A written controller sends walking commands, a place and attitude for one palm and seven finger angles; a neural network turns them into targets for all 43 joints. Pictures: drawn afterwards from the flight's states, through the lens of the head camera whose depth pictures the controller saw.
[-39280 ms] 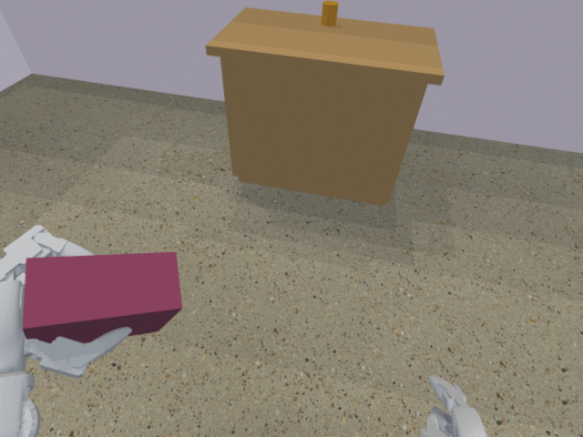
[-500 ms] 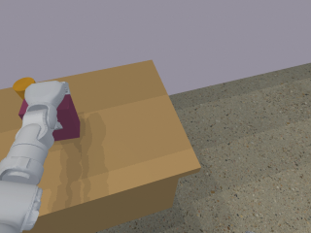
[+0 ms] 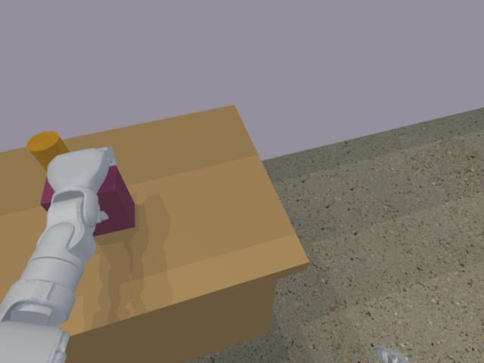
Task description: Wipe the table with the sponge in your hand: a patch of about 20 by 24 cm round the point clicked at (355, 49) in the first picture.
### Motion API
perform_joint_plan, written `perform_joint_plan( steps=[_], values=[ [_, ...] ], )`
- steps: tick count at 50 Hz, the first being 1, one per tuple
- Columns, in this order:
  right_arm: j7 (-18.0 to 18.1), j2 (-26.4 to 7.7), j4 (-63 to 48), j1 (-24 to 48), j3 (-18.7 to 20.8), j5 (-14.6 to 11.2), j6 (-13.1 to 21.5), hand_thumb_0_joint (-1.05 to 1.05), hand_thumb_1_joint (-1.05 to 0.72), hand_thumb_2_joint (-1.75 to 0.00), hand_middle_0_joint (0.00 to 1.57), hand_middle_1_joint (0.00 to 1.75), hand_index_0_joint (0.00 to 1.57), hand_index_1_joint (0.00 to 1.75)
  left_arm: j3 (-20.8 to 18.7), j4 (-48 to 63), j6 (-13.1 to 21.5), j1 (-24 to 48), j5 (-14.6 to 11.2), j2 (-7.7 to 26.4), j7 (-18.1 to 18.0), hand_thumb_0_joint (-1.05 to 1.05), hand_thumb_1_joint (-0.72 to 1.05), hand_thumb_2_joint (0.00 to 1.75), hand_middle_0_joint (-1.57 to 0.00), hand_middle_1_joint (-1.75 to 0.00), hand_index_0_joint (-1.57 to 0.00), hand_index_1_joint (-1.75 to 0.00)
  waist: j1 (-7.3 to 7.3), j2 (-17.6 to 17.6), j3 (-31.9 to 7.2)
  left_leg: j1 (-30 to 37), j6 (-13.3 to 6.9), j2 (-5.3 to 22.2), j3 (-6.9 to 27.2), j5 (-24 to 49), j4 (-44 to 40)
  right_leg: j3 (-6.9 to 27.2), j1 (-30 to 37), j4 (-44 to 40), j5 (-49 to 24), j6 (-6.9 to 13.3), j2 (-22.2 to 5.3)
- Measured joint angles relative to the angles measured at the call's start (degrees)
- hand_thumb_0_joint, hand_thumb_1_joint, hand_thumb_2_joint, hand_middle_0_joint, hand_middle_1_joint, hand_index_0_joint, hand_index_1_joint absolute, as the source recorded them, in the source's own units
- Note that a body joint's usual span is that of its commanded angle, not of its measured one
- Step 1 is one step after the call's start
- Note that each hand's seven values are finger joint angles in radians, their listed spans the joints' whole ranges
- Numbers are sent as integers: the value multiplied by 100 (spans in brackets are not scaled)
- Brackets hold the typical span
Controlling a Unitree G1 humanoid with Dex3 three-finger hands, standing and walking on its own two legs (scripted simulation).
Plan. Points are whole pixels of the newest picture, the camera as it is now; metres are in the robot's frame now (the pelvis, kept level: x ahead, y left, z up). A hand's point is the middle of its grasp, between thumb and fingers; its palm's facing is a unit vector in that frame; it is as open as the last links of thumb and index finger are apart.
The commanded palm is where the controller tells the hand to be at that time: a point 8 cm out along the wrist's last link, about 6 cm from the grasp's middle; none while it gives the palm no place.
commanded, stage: wipe back along the middle lane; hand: left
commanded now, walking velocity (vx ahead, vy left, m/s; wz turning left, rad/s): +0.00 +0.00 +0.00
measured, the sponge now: (98, 210) +0.37 +0.32 +0.01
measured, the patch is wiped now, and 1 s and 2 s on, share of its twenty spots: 0.40 0.65 0.80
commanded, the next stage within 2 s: slide across to the third lane in 1.10 s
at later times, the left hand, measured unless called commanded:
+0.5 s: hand (97, 210) +0.33 +0.28 +0.07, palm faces +0.03 -0.02 -1.00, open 10.0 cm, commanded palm +0.29 +0.26 +0.09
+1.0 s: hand (99, 243) +0.27 +0.25 +0.08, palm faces +0.08 -0.07 -0.99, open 10.0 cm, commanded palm +0.22 +0.24 +0.09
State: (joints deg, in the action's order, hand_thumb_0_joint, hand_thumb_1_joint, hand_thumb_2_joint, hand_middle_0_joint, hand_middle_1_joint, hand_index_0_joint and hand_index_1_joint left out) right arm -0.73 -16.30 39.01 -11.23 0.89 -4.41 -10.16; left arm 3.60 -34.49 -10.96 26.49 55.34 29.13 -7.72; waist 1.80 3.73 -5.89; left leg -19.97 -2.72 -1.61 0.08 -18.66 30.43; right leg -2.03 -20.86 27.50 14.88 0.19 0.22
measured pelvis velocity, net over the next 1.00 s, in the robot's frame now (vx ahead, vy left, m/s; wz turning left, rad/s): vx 0.00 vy -0.01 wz -0.02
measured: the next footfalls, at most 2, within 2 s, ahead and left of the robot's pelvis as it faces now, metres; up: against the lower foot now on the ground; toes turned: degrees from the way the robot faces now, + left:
none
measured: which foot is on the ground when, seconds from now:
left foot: down 0.00-1.00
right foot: down 0.00-1.00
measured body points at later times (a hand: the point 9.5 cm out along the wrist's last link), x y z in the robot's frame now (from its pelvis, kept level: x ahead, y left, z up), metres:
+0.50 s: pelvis +0.00 +0.00 +0.00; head +0.02 -0.03 +0.45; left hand +0.33 +0.27 +0.13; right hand +0.18 -0.23 -0.12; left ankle -0.04 +0.09 -0.73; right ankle -0.02 -0.12 -0.73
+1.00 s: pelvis +0.00 -0.01 +0.00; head +0.00 -0.05 +0.45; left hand +0.26 +0.25 +0.13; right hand +0.21 -0.24 -0.10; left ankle -0.04 +0.09 -0.73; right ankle -0.02 -0.12 -0.73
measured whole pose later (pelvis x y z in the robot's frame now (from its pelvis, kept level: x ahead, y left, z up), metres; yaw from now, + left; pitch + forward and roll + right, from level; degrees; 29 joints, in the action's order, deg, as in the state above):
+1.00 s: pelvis +0.00 -0.01 +0.00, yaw -1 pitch +3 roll -1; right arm -1.8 -16.2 35.9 -5.8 -0.2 -4.4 -6.6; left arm 5.4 1.9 -19.1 -4.7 53.9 23.7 -8.7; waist 4.5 6.3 -4.8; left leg -12.8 -1.9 -1.2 -0.8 -19.1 28.8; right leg -1.0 -15.3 28.4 16.2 0.8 0.7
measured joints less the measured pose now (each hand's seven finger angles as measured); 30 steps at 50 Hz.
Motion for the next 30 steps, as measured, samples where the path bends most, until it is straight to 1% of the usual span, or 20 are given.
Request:
perform_joint_plan(
  steps=[6, 14, 30],
  values=[
    [7, 3, -133, 106, -45, -26, 39, 0, -91, -90, 20, 30, 20, 30, 43, 390, -169, -299, -61, -48, 43, 0, -48, 107, -69, -143, -69, -145, 2, 24, -4, 83, -9, -8, -18, -6, -3, 19, 74, 6, 5, -13, -7],
    [-3, 1, -213, 151, -80, -34, 68, 0, -91, -90, 20, 30, 20, 30, 126, 1030, -375, -761, -86, -159, 71, 0, -47, 107, -69, -142, -69, -145, 60, 68, 14, 210, -20, -29, -26, -13, -32, 30, 186, 10, 28, -26, -28],
    [-62, 38, -234, 312, -122, -27, 170, 1, -91, -90, 20, 30, 19, 30, 334, 2138, -807, -1592, -30, -404, 15, 1, -47, 107, -68, -142, -69, -145, 181, 183, 48, 379, 3, -36, -15, -59, -35, 24, 316, 94, 125, -12, -35]
  ],
)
